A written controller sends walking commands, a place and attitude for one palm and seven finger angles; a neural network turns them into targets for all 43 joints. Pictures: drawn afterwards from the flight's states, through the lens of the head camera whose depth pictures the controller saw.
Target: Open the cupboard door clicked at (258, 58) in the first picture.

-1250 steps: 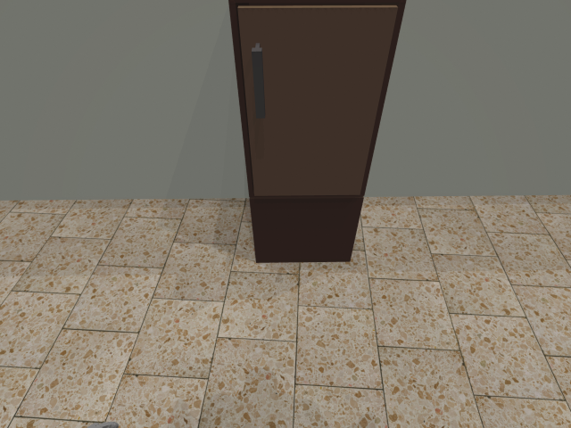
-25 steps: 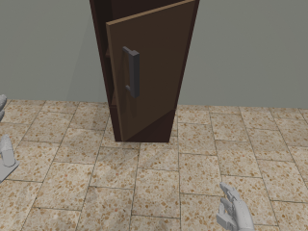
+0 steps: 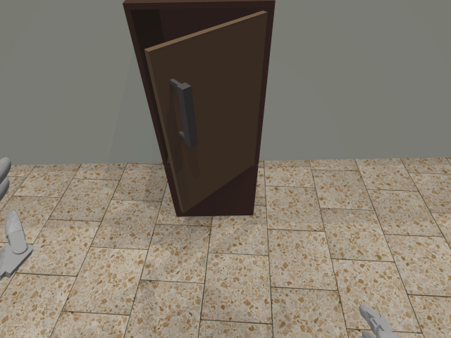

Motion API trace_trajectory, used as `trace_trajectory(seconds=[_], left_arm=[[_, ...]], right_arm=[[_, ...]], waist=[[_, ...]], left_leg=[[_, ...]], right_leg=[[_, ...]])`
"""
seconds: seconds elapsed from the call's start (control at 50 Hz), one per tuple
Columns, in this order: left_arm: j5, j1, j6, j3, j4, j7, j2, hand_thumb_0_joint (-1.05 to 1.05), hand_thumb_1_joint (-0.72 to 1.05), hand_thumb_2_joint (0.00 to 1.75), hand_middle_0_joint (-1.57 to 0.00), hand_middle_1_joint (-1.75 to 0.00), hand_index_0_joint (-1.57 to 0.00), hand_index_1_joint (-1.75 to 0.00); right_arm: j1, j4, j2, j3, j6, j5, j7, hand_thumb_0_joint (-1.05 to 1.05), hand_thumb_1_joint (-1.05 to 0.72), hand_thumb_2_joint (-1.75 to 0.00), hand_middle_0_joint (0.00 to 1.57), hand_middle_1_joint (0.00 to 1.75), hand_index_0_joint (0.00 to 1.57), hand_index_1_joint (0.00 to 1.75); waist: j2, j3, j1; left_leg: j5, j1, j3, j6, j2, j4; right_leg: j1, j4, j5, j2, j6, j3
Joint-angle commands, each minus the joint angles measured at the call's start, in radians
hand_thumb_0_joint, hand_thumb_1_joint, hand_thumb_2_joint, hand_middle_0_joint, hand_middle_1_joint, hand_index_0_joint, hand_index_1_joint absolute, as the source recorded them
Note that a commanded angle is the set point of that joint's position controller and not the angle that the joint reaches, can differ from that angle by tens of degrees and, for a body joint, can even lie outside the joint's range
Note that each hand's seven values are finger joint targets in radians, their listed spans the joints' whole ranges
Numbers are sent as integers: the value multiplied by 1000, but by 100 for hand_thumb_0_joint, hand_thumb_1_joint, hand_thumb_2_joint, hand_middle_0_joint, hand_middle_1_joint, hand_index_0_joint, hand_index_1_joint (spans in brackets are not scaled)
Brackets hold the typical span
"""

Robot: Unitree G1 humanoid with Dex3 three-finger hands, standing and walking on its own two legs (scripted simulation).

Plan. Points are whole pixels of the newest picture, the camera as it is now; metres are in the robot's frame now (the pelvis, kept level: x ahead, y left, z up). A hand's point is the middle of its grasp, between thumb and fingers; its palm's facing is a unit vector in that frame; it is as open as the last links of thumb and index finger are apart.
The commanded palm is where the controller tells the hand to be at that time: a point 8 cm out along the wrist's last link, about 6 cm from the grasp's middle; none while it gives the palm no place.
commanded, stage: let the arm hang, fingers relaxed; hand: left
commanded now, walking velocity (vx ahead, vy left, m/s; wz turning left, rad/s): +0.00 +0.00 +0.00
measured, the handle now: (183, 114) +0.62 +0.13 +0.08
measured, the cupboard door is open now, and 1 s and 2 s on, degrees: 42 42 42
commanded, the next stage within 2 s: look to check the result in 1.12 s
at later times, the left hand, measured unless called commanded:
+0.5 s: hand out of the picture -0.05 +0.22 -0.18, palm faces +0.10 -0.97 -0.21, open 7.1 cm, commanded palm none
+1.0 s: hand out of the picture +0.03 +0.24 -0.16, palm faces +0.04 -0.96 -0.27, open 7.4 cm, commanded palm none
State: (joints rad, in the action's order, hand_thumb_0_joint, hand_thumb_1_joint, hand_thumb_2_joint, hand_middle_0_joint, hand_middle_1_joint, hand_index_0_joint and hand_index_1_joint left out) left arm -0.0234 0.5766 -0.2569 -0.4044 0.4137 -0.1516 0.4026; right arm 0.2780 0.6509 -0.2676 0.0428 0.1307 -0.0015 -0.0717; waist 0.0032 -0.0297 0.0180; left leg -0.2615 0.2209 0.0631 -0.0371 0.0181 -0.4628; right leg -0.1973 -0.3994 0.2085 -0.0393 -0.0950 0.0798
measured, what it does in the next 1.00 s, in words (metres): steps on the spot: left foot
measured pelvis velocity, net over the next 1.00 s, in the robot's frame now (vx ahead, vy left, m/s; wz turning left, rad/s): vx -0.01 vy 0.03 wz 0.02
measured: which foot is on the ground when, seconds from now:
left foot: up 0.00-0.00, down 0.02-1.00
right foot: down 0.00-1.00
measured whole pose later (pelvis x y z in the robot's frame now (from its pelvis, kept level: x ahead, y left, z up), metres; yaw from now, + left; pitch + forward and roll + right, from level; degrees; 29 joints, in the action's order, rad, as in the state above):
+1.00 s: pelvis -0.01 +0.03 +0.00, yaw +1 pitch -2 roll +1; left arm 0.01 0.17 -0.01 -0.02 -1.14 -0.01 0.21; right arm 0.22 1.14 -0.22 0.01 0.00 -0.02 -0.02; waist -0.03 0.04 0.01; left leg -0.17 0.15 0.03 -0.02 -0.02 -0.36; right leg -0.16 -0.39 0.19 -0.01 -0.06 0.09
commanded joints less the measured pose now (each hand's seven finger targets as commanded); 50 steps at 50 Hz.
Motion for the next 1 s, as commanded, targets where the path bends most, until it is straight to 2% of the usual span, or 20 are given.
trace_trajectory(seconds=[0.0,0.02,0.04,0.06,0.08,0.1,0.12,0.14,0.16,0.2,0.24,0.26,0.28,0.34,0.36,0.4,0.48,0.62,0.84,0.98], left_arm=[[84,-125,137,280,-555,124,11,0,90,90,-20,-30,-20,-30],[57,-99,223,274,-563,146,-52,0,90,90,-20,-30,-20,-30],[58,-88,246,301,-554,150,-97,0,90,90,-20,-30,-20,-30],[64,-130,250,294,-586,149,-93,0,90,90,-20,-30,-20,-30],[65,-190,247,292,-630,151,-64,0,90,90,-20,-30,-20,-30],[64,-219,246,296,-676,151,-42,0,90,90,-20,-30,-20,-30],[66,-236,242,300,-729,152,-23,0,90,90,-20,-30,-20,-30],[67,-273,239,301,-792,150,4,0,90,90,-20,-30,-20,-30],[64,-306,240,303,-858,146,15,0,90,90,-20,-30,-20,-30],[57,-337,248,326,-974,136,-1,0,90,90,-20,-30,-20,-30],[46,-350,252,349,-1076,132,-31,0,90,90,-20,-30,-20,-30],[40,-339,254,359,-1124,130,-51,0,90,90,-20,-30,-20,-30],[39,-320,256,363,-1174,128,-48,0,90,90,-20,-30,-20,-30],[38,-266,255,355,-1301,126,-90,0,90,90,-20,-30,-20,-30],[36,-264,253,360,-1333,128,-85,0,90,90,-20,-30,-20,-30],[37,-272,247,362,-1378,129,-89,0,90,90,-20,-30,-20,-30],[37,-289,242,365,-1450,131,-81,0,90,90,-20,-30,-20,-30],[36,-294,242,367,-1525,127,-66,0,90,90,-20,-30,-20,-30],[35,-346,233,362,-1534,125,-31,0,90,90,-20,-30,-20,-30],[35,-376,231,358,-1524,124,-20,0,90,90,-20,-30,-20,-30]], right_arm=[[-113,66,-265,48,51,-11,92,0,-90,-90,20,30,20,30],[-74,22,-191,41,-17,-4,83,0,-90,-90,20,30,20,30],[-93,-4,-174,32,-37,-8,70,0,-90,-90,20,30,20,30],[-81,19,-140,17,-48,-18,71,0,-90,-90,20,30,20,30],[-86,14,-131,9,-58,-21,72,0,-90,-90,20,30,20,30],[-88,16,-129,0,-66,-22,69,0,-90,-90,20,30,20,30],[-91,26,-123,-2,-72,-21,64,0,-90,-90,20,30,20,30],[-82,39,-117,0,-86,-20,62,0,-90,-90,20,30,20,30],[-76,58,-120,3,-104,-23,61,0,-90,-90,20,30,20,30],[-76,103,-88,-5,-128,-27,63,0,-90,-90,20,30,20,30],[-66,155,-56,-24,-133,-27,66,0,-90,-90,20,30,20,30],[-85,173,-60,-32,-132,-29,64,0,-90,-90,20,30,20,30],[-91,189,-65,-37,-131,-27,61,0,-90,-90,20,30,20,30],[-79,242,-35,-35,-135,-28,49,0,-90,-90,20,30,20,30],[-68,259,-31,-35,-137,-25,48,0,-90,-90,20,30,20,30],[-35,287,-27,-27,-137,-22,45,0,-90,-90,20,30,20,30],[-13,337,-54,-16,-134,-18,42,0,-90,-90,20,30,20,30],[-2,405,-69,-16,-128,-19,40,0,-90,-90,20,30,20,30],[-19,446,-74,-19,-122,-19,45,0,-90,-90,20,30,20,30],[-30,451,-79,-18,-124,-20,47,0,-90,-90,20,30,20,30]], waist=[[-93,75,29],[-95,7,-4],[-83,-3,-21],[-69,-46,-22],[3,-39,-25],[112,-41,-27],[214,-62,-29],[299,-55,-15],[320,-33,-7],[182,7,2],[-33,15,7],[-143,40,-6],[-196,46,-22],[-259,37,-33],[-251,30,-31],[-132,7,-24],[-24,55,-17],[-9,106,-19],[-3,92,-20],[-14,104,-19]], left_leg=[[336,73,-185,-51,132,-57],[371,77,-206,-63,153,-18],[353,102,-208,-65,170,-37],[262,163,-229,-74,164,-24],[259,190,-228,-75,145,-24],[250,185,-208,-61,121,-46],[201,154,-153,-31,67,-108],[132,114,-104,-3,11,-156],[28,92,-93,8,-7,-177],[10,54,-83,12,-2,-147],[206,-28,-123,8,40,-23],[217,8,-170,-5,75,32],[212,52,-202,-19,92,67],[65,91,-194,-14,83,123],[29,88,-190,-11,79,131],[25,58,-192,-11,85,134],[-2,30,-193,-14,92,163],[-28,30,-195,-18,97,204],[80,-5,-158,-12,86,184],[78,-9,-145,-5,80,177]], right_leg=[[-159,-138,-195,193,68,-68],[-119,-165,-84,134,65,-99],[-117,-180,14,125,67,-94],[-83,-205,72,117,59,-67],[-54,-201,41,107,57,-78],[-18,-156,-26,123,50,-94],[0,-75,-129,181,33,-161],[-17,-6,-208,246,-1,-213],[-32,14,-243,272,-34,-221],[-60,15,-230,268,-43,-208],[-95,-15,-114,206,9,-155],[-77,-26,-45,157,37,-129],[-20,-22,-15,135,51,-114],[65,26,0,132,40,-102],[77,36,3,135,36,-101],[84,59,3,140,32,-103],[32,88,49,144,27,-97],[10,91,67,148,26,-105],[28,110,25,162,25,-130],[26,138,55,164,26,-144]])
